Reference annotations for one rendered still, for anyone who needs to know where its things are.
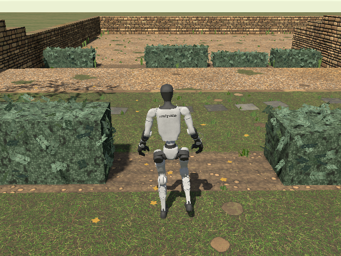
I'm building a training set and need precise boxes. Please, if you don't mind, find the robot left foot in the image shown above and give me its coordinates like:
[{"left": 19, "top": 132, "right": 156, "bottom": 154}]
[{"left": 160, "top": 205, "right": 168, "bottom": 219}]

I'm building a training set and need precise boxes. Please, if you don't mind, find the robot left forearm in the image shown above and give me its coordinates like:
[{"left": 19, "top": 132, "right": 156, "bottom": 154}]
[{"left": 139, "top": 129, "right": 149, "bottom": 148}]

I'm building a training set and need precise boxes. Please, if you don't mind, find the robot left upper arm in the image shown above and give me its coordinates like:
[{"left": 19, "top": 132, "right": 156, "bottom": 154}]
[{"left": 144, "top": 108, "right": 157, "bottom": 137}]

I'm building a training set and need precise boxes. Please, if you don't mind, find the robot right forearm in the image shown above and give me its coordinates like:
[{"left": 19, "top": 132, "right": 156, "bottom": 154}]
[{"left": 191, "top": 127, "right": 201, "bottom": 145}]

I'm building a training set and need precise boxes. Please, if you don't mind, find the left robot hand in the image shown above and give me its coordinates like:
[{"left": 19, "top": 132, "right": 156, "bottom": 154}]
[{"left": 137, "top": 145, "right": 149, "bottom": 156}]

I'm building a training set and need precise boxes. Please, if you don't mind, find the right robot hand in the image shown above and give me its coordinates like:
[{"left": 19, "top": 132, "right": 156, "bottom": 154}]
[{"left": 191, "top": 142, "right": 203, "bottom": 154}]

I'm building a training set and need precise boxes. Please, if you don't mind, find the robot left thigh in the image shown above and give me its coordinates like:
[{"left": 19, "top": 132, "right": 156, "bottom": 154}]
[{"left": 153, "top": 149, "right": 167, "bottom": 186}]

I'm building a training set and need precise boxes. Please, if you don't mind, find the robot right upper arm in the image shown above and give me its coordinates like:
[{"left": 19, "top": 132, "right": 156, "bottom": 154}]
[{"left": 179, "top": 107, "right": 195, "bottom": 135}]

